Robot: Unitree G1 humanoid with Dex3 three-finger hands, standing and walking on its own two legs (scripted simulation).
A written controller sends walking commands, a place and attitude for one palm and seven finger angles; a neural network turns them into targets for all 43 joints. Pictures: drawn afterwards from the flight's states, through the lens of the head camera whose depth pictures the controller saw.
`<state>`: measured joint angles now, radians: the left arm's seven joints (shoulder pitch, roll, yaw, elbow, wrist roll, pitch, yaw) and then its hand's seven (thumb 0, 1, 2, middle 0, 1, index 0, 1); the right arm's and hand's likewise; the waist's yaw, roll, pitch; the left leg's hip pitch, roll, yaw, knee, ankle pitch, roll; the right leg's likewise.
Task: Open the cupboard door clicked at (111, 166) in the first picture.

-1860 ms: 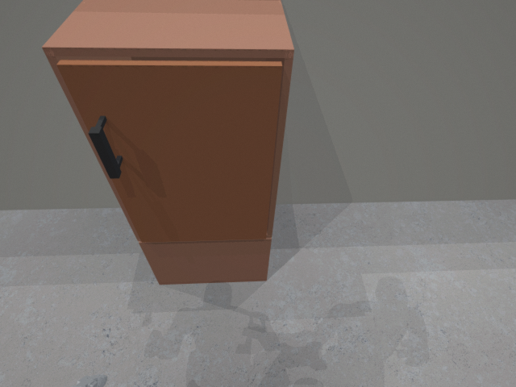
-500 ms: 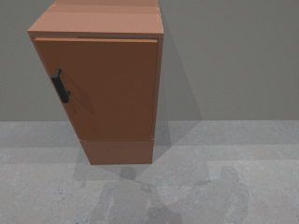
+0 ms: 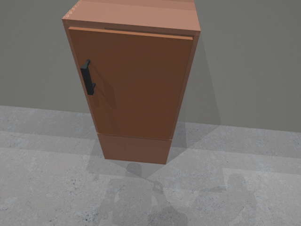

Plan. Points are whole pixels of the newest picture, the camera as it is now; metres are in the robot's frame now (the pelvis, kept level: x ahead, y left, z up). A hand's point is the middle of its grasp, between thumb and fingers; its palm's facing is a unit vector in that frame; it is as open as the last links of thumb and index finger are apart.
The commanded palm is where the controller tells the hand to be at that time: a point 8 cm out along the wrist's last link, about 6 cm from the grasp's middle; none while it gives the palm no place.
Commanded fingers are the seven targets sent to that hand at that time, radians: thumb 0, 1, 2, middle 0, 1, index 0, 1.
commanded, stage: shuffle to correct the standing spot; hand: left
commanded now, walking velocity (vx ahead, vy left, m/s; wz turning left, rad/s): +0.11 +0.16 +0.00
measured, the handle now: (89, 77) +0.60 +0.28 +0.02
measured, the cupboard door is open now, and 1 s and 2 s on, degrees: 0 0 0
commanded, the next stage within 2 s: come to a stop and stand still in 0.16 s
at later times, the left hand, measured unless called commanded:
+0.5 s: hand out of the picture +0.12 +0.22 -0.16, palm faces +0.01 -0.97 -0.25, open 7.2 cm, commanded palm none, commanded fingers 0.00 0.90 0.90 -0.20 -0.30 -0.20 -0.30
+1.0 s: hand out of the picture +0.05 +0.20 -0.17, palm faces +0.00 -0.98 -0.20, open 7.3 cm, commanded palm none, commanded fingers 0.00 0.90 0.90 -0.20 -0.30 -0.20 -0.30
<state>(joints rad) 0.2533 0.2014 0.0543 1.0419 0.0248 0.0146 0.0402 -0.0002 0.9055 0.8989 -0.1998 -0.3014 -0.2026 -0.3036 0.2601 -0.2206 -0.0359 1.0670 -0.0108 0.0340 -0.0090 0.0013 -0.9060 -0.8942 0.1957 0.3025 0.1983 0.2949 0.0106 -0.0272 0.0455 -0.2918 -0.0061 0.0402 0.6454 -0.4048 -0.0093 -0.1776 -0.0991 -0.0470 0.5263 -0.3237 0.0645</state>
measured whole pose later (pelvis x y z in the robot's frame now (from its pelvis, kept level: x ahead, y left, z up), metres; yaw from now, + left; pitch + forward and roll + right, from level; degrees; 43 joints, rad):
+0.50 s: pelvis +0.06 +0.05 +0.00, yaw -2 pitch -2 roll +1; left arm 0.21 0.14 0.02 1.04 0.01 0.01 0.06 0.00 0.94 0.90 -0.20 -0.30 -0.20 -0.30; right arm 0.33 -0.12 -0.01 1.11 -0.01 -0.01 -0.04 0.00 -0.90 -0.89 0.20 0.30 0.20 0.30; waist -0.02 0.02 0.05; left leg -0.12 -0.09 0.12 0.47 -0.33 0.08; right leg -0.27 -0.03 -0.08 0.57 -0.25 -0.02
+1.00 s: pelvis +0.03 +0.02 +0.01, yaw -2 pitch -2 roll +1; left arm 0.27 0.15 0.00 1.10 0.01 0.01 0.04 0.00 0.92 0.90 -0.20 -0.30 -0.20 -0.30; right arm 0.27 -0.15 -0.01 1.13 -0.01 0.00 -0.03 0.00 -0.91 -0.89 0.19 0.30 0.20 0.29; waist 0.00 -0.01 0.02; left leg -0.11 -0.04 0.10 0.38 -0.24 0.05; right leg -0.22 0.03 -0.10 0.41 -0.16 -0.07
